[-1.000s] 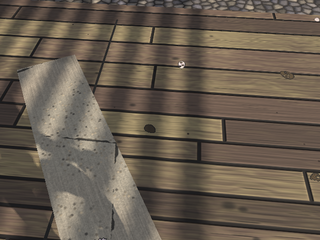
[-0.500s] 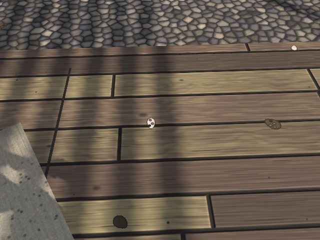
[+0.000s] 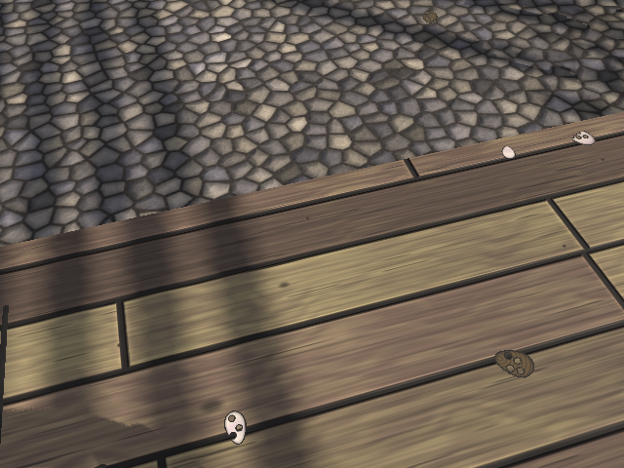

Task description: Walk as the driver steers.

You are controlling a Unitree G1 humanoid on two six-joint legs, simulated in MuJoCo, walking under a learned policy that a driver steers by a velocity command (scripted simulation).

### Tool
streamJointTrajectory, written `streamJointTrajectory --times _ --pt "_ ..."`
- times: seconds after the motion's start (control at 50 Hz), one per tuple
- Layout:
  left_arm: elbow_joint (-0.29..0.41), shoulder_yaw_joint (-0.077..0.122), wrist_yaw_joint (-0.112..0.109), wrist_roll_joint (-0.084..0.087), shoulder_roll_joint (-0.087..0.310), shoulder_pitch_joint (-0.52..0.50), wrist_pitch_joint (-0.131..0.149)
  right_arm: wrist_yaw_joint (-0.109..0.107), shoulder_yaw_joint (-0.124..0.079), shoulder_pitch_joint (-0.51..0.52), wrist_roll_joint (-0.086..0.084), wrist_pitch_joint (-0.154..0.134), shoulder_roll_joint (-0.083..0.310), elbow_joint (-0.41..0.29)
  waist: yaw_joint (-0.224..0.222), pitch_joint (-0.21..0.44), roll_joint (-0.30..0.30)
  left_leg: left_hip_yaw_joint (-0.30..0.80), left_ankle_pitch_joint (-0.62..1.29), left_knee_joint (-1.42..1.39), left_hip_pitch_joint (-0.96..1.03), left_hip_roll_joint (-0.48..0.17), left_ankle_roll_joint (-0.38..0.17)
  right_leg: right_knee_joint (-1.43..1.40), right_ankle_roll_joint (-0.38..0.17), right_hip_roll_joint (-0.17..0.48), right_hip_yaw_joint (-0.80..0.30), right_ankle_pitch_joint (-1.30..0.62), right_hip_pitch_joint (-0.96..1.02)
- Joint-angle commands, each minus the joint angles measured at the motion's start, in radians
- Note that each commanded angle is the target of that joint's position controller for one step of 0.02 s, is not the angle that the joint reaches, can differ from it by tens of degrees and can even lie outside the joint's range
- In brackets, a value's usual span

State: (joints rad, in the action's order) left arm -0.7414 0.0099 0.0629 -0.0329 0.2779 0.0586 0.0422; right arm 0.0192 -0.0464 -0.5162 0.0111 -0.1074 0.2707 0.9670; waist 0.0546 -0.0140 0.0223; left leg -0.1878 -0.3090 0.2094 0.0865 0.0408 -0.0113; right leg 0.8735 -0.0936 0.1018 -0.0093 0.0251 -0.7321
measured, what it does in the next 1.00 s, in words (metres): walks ahead, turning left: right foot, then left foot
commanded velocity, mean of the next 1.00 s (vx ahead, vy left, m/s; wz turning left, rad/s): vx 1.00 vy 0.00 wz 0.59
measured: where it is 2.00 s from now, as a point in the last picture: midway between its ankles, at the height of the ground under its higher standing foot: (130, 159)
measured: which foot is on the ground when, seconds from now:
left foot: down 0.00-0.14, up 0.16-0.56, down 0.58-1.00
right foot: up 0.00-0.12, down 0.14-0.58, up 0.60-1.00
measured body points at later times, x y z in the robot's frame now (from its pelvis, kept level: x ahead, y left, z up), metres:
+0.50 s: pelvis +0.48 +0.01 -0.02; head +0.50 +0.02 +0.43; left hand +0.33 +0.24 -0.15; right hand +0.78 -0.15 -0.10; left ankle +0.65 +0.16 -0.68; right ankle +0.32 -0.12 -0.73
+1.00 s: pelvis +0.93 +0.21 -0.02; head +0.95 +0.23 +0.43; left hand +1.00 +0.53 -0.09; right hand +1.08 -0.05 -0.14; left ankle +0.71 +0.11 -0.73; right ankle +1.16 +0.24 -0.72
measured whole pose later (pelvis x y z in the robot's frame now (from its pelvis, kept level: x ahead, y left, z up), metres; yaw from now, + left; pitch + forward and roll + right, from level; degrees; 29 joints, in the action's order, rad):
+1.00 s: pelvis +0.93 +0.21 -0.02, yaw +38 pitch +2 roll +0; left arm -0.65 -0.01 0.03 -0.02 0.26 -0.01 0.06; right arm 0.00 -0.06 -0.45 0.02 -0.10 0.32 0.86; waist 0.10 -0.04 0.01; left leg 0.11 -0.40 0.16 0.26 0.13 -0.14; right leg 0.50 -0.09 0.02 0.08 -0.04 -0.61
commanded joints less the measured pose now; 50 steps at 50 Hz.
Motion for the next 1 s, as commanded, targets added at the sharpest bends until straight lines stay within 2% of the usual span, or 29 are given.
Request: streamJointTrajectory --times 0.02,0.08,0.12,0.14,0.16,0.18,0.2,0.24,0.3,0.38,0.44,0.48,0.5,0.54,0.56,0.58,0.6,0.62,0.64,0.66,0.68,0.72,0.76,0.8,0.84,0.88,0.92,0.96,1.0 --pt "0.079 -0.013 0.017 0.001 0.013 -0.103 0.024 -0.003 -0.02 0.089 -0.022 -0.029 0.146 -0.068 -0.073 -0.162 -0.03 0.138 0.455 -0.279 -0.319 -0.229 -0.175 -0.228 0.008 -0.035 0.085 -0.168 0.278" --pt "0.069 0.012 -0.015 -0.008 0.084 -0.049 0.028 -0.01 -0.035 0.069 -0.013 -0.015 0.228 -0.049 -0.112 -0.049 -0.076 0.14 0.995 -0.07 -0.065 -0.254 -0.153 -0.287 -0.002 -0.111 0.094 -0.011 0.363" --pt "-0.034 0.047 -0.045 -0.015 0.147 0.297 0.034 -0.023 -0.041 0.093 0.006 0.014 0.251 -0.047 -0.281 0.151 -0.117 0.134 0.965 0.399 -0.135 -0.214 -0.119 -0.325 -0.012 -0.135 0.067 0.119 0.745" --pt "-0.068 0.075 -0.068 -0.036 0.236 0.462 0.034 -0.021 -0.024 0.076 0.014 0.016 0.17 -0.073 -0.32 0.278 -0.055 0.141 0.644 0.746 -0.344 -0.149 -0.117 -0.302 -0.015 0.057 -0.13 0.379 0.994" --pt "-0.056 0.099 -0.077 -0.065 0.334 0.451 0.043 -0.006 0.013 -0.053 -0.024 0.012 -0.026 -0.128 -0.177 0.424 0.253 0.209 -0.172 1.119 -0.669 -0.016 -0.103 -0.466 -0.064 0.355 -0.631 0.72 1.196" --pt "-0.048 0.096 -0.069 -0.04 0.28 0.397 0.04 -0.011 -0.006 0.013 -0.043 0.015 0.073 -0.141 -0.192 0.424 0.197 0.277 -0.113 1.223 -0.753 -0.033 -0.129 -0.627 -0.066 0.349 -0.786 0.777 1.124" --pt "-0.053 0.077 -0.067 -0.03 0.192 0.299 0.048 -0.016 -0.018 0.122 -0.036 0.019 0.104 -0.155 -0.16 0.216 0.099 0.268 0.012 1.197 -0.821 -0.091 -0.132 -0.612 -0.047 0.295 -0.584 0.654 0.974" --pt "-0.071 0.06 -0.062 -0.019 0.101 0.226 0.06 -0.003 -0.015 0.161 -0.015 0.035 0.075 -0.14 -0.103 0.059 0.024 0.26 0.081 1.113 -0.767 -0.152 -0.115 -0.634 -0.006 0.204 -0.293 0.307 0.75" --pt "-0.124 0.041 -0.061 0.013 0.029 0.263 0.083 0.022 -0.011 0.186 0.007 0.092 0.018 -0.17 -0.043 0.002 0.071 0.238 0.098 1.083 -0.758 -0.193 -0.085 -0.68 0.02 0.176 -0.079 0.131 0.649" --pt "-0.144 0.041 -0.059 0.013 0.03 0.257 0.105 0.047 0.006 0.372 0.009 0.112 0.001 -0.252 -0.027 -0.092 0.061 0.145 0.29 0.918 -0.802 -0.176 -0.076 -0.753 0.05 0.094 0.174 -0.102 0.586" --pt "-0.144 0.047 -0.067 0.012 0.081 0.269 0.108 0.061 0.019 0.459 0.005 0.107 0.017 -0.294 -0.015 -0.134 0.028 0.072 0.383 0.676 -0.748 -0.149 -0.115 -0.769 0.074 0.092 0.287 -0.316 0.622" --pt "-0.15 0.05 -0.08 0.017 0.113 0.302 0.101 0.064 0.016 0.502 0.011 0.102 0.05 -0.301 -0.014 -0.132 0.007 -0.015 0.406 0.563 -0.665 -0.074 -0.15 -0.724 0.088 0.094 0.329 -0.654 0.706" --pt "-0.143 0.057 -0.089 0.016 0.142 0.319 0.088 0.062 0.011 0.471 0.007 0.1 0.071 -0.287 0.003 -0.092 0.023 -0.048 0.38 0.545 -0.612 -0.026 -0.163 -0.651 0.094 0.099 0.332 -0.861 0.769" --pt "-0.113 0.079 -0.108 0.005 0.216 0.279 0.051 0.051 -0.014 0.244 0.0 0.099 0.13 -0.23 0.135 0.043 0.084 -0.042 0.266 0.555 -0.367 0.039 -0.198 -0.352 0.09 0.141 0.315 -1.145 0.794" --pt "-0.089 0.088 -0.108 0.001 0.237 0.226 0.031 0.037 -0.039 0.04 -0.002 0.101 0.17 -0.173 0.229 0.129 0.089 0.002 0.184 0.558 -0.166 0.053 -0.23 -0.089 0.071 0.159 0.282 -1.128 0.726" --pt "-0.078 0.092 -0.095 -0.001 0.23 0.191 0.019 0.015 -0.071 -0.107 -0.007 0.101 0.213 -0.12 0.28 0.172 0.02 0.09 0.115 0.475 0.035 0.05 -0.268 0.272 0.063 0.104 0.268 -0.783 0.578" --pt "-0.05 0.058 -0.072 -0.005 0.082 0.138 0.029 -0.005 -0.09 -0.007 -0.027 0.114 0.257 -0.115 0.186 0.026 -0.251 0.309 0.153 0.403 0.047 -0.052 -0.305 0.681 0.084 -0.118 0.238 0.302 0.257" --pt "0.085 0.043 -0.07 0.007 0.055 0.232 0.056 0.0 -0.106 0.074 0.01 0.124 0.371 -0.167 0.032 0.21 -0.313 0.865 0.129 0.238 0.303 -0.23 -0.521 0.885 0.127 -0.181 0.023 0.469 -0.088" --pt "0.098 0.031 -0.071 -0.006 0.089 0.179 0.088 -0.009 -0.108 0.098 0.015 0.123 0.335 -0.205 0.063 0.223 -0.127 1.07 -0.144 0.034 0.291 -0.316 -0.522 0.83 0.115 -0.122 -0.094 0.416 -0.185" --pt "0.084 0.033 -0.071 -0.003 0.12 0.141 0.1 -0.02 -0.091 0.114 0.015 0.114 0.248 -0.191 0.027 0.065 0.041 1.019 -0.174 -0.012 0.112 -0.298 -0.463 0.711 0.111 -0.072 -0.102 0.354 -0.168" --pt "0.085 0.032 -0.073 -0.012 0.112 0.115 0.095 -0.024 -0.078 0.144 0.011 0.1 0.21 -0.178 -0.026 -0.005 0.104 0.918 -0.08 -0.005 -0.05 -0.254 -0.417 0.603 0.119 -0.034 -0.099 0.333 -0.095" --pt "0.078 0.022 -0.073 -0.04 0.093 0.132 0.047 -0.031 -0.061 0.18 0.002 0.064 0.178 -0.185 -0.093 -0.051 0.113 0.741 0.1 0.0 -0.284 -0.168 -0.382 0.475 0.152 0.008 -0.095 0.342 0.045" --pt "0.111 0.01 -0.066 -0.042 0.068 0.079 0.016 -0.027 -0.057 0.175 -0.007 0.038 0.179 -0.193 -0.097 -0.071 0.096 0.64 0.163 -0.023 -0.42 -0.101 -0.368 0.307 0.179 0.032 -0.058 0.338 0.111" --pt "0.149 -0.011 -0.048 -0.029 0.026 -0.019 0.016 -0.025 -0.053 0.152 -0.008 0.022 0.163 -0.185 -0.066 -0.092 0.06 0.504 0.276 -0.048 -0.463 -0.044 -0.32 0.068 0.166 0.04 0.005 0.127 0.164" --pt "0.163 -0.027 -0.034 -0.008 -0.011 -0.091 0.023 -0.011 -0.047 0.089 -0.025 0.008 0.141 -0.166 0.003 -0.08 0.009 0.415 0.415 -0.08 -0.428 -0.023 -0.253 -0.15 0.119 0.015 0.055 -0.144 0.261" --pt "0.165 -0.02 -0.032 0.012 0.005 -0.142 0.023 -0.001 -0.047 0.03 -0.026 -0.003 0.149 -0.15 0.06 -0.074 -0.028 0.398 0.513 -0.125 -0.286 -0.068 -0.209 -0.254 0.07 -0.011 0.092 -0.272 0.261" --pt "0.183 -0.006 -0.031 0.009 0.044 -0.198 0.026 -0.007 -0.047 0.011 -0.015 -0.006 0.174 -0.137 0.078 -0.083 -0.033 0.358 0.646 -0.118 -0.096 -0.105 -0.171 -0.369 0.026 -0.038 0.105 -0.241 0.201" --pt "0.166 0.015 -0.032 0.007 0.087 -0.144 0.028 -0.019 -0.051 0.016 0.001 -0.005 0.217 -0.122 0.033 -0.024 -0.097 0.288 1.013 -0.017 0.024 -0.139 -0.13 -0.374 -0.009 -0.115 0.137 -0.119 0.276" --pt "0.089 0.046 -0.04 0.022 0.156 0.114 0.024 -0.041 -0.06 0.067 0.038 0.017 0.257 -0.128 -0.11 0.111 -0.163 0.234 1.313 0.275 0.089 -0.179 -0.102 -0.323 -0.05 -0.189 0.123 0.073 0.462"
Keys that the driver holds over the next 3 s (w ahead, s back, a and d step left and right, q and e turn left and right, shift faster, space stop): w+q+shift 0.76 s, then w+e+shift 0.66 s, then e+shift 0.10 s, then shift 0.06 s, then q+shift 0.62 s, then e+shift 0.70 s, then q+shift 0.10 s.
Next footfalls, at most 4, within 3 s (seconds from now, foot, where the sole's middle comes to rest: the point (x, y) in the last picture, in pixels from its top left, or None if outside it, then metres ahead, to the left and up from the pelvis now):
0.14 right None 0.36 -0.11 -0.77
0.58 left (258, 370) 0.74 0.13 -0.77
1.02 right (208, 231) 1.18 0.28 -0.77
1.54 left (103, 184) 1.50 0.66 -0.87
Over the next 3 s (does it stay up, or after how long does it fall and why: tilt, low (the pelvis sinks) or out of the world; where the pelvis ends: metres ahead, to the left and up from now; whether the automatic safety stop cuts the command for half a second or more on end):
stays up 1.66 0.62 -0.10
